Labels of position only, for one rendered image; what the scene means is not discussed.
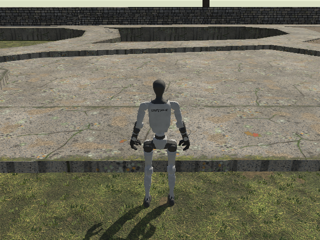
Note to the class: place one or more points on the left robot forearm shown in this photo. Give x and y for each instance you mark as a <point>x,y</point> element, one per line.
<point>135,132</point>

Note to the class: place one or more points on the right robot upper arm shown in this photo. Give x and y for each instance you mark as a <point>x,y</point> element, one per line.
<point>178,114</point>

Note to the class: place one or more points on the right robot forearm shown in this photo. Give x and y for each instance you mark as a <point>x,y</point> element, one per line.
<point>183,132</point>

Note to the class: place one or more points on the robot left shin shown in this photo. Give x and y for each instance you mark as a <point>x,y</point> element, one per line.
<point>147,183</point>

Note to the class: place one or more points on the robot head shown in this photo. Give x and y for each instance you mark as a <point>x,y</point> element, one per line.
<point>159,88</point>

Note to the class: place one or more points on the right robot hand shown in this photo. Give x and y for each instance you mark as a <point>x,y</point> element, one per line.
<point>187,143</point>

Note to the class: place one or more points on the left robot hand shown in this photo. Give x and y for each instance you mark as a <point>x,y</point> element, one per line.
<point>136,142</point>

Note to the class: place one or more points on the left robot upper arm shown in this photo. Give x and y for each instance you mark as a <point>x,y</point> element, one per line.
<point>141,113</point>

